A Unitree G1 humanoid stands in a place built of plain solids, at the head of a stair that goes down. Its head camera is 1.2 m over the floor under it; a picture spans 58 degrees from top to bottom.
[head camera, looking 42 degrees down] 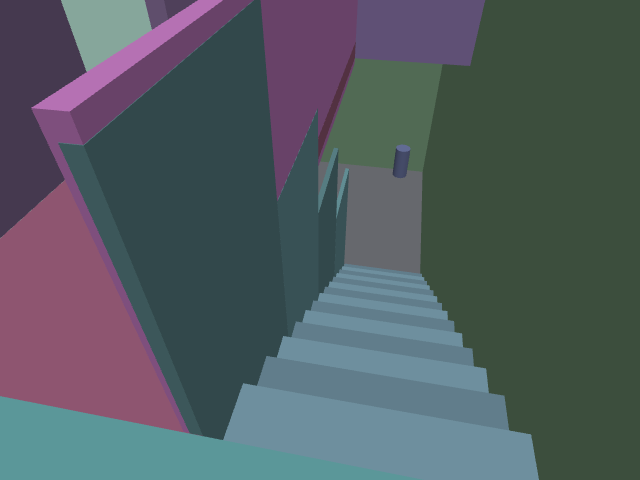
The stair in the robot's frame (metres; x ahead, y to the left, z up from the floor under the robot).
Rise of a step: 0.19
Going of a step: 0.24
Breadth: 0.97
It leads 11 degrees to the right of straight ahead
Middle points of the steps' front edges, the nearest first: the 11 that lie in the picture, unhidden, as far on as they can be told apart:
0.70 -0.20 -0.19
0.94 -0.25 -0.38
1.18 -0.29 -0.58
1.41 -0.34 -0.77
1.65 -0.38 -0.96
1.89 -0.43 -1.15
2.12 -0.47 -1.34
2.36 -0.52 -1.53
2.60 -0.56 -1.73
2.83 -0.61 -1.92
3.07 -0.65 -2.11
